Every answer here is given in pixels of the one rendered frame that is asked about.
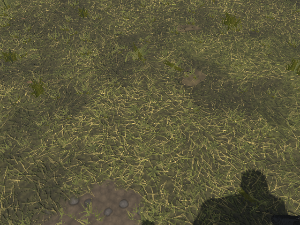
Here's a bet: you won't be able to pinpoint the right robot hand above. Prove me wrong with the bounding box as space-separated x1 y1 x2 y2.
271 215 300 225

